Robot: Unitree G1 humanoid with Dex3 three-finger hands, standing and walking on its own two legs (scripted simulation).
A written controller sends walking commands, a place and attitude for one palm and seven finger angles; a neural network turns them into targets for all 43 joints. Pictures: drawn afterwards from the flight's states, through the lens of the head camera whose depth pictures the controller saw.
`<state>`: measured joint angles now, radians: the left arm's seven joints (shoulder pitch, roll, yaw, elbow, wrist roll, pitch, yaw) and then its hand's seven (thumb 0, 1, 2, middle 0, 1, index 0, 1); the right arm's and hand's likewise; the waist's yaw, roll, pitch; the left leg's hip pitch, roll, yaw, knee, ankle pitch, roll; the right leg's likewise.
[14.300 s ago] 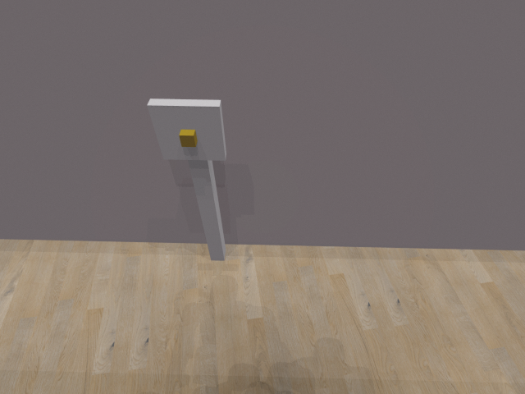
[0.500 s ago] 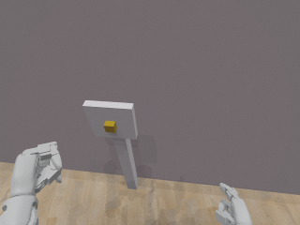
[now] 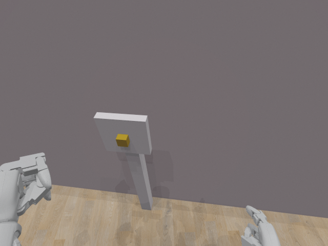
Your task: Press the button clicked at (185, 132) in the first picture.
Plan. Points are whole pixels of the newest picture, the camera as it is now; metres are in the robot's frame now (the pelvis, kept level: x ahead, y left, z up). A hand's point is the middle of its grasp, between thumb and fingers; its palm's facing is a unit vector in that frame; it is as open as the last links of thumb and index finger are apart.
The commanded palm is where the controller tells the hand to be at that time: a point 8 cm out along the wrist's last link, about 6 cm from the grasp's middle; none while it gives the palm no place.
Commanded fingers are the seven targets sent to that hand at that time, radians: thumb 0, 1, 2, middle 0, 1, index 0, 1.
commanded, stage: draw the hand back to the body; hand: left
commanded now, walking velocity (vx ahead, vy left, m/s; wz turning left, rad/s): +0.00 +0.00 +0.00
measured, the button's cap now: (123, 139) +0.47 +0.22 -0.06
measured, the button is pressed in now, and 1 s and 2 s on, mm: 0 0 0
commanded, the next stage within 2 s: step back with the hand held close in 0.02 s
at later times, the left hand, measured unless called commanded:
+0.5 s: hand (42, 187) +0.17 +0.24 +0.15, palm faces +0.26 -0.81 -0.52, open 3.1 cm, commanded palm +0.11 +0.29 +0.17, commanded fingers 0.00 0.90 0.90 -1.30 -1.50 -1.30 -1.50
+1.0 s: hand out of the picture +0.08 +0.28 +0.15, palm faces +0.38 -0.79 -0.48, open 3.1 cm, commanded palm +0.02 +0.31 +0.17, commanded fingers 0.00 0.90 0.90 -1.30 -1.50 -1.30 -1.50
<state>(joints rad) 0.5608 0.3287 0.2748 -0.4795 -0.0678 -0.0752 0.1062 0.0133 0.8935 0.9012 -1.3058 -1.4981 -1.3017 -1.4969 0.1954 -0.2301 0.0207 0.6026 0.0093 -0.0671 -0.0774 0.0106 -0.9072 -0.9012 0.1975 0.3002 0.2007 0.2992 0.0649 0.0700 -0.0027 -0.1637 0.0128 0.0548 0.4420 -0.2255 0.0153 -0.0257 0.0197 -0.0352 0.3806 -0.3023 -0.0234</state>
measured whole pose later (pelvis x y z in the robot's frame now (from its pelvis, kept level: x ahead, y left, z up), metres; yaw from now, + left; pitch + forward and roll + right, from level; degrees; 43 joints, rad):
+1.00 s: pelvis -0.11 +0.03 -0.02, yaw +1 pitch +0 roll -2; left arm 0.63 0.39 0.39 -0.61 -0.02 -0.22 0.15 0.01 0.89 0.90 -1.31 -1.50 -1.30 -1.50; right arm 0.19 -0.21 0.00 0.55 0.00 -0.05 -0.07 0.01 -0.91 -0.90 0.20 0.30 0.20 0.30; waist 0.01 0.03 0.05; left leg -0.47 0.01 0.05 0.61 -0.21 0.06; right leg -0.34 0.03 -0.02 0.57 -0.23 0.01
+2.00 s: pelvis -0.31 +0.08 +0.00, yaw -3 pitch -1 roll -3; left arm 0.62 0.41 0.34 -0.67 -0.03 -0.14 0.16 0.02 0.90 0.90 -1.31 -1.50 -1.30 -1.50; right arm 0.24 -0.11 0.04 0.60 -0.02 -0.12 -0.02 0.01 -0.91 -0.90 0.20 0.30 0.20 0.30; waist -0.06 -0.04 -0.01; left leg -0.39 0.01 0.00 0.42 -0.19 0.00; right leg -0.24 0.10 -0.11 0.66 -0.53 -0.06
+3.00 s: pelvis -0.30 +0.09 +0.00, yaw -2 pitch +1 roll +0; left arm 0.65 0.40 0.35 -0.57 -0.03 -0.22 0.16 0.01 0.89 0.90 -1.31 -1.50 -1.30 -1.50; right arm 0.15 -0.21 -0.01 0.56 0.01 -0.09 -0.05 0.01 -0.91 -0.90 0.20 0.30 0.20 0.30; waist 0.00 0.01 0.05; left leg -0.26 0.03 0.06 0.48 -0.24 0.00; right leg -0.19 0.03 -0.08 0.46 -0.29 -0.05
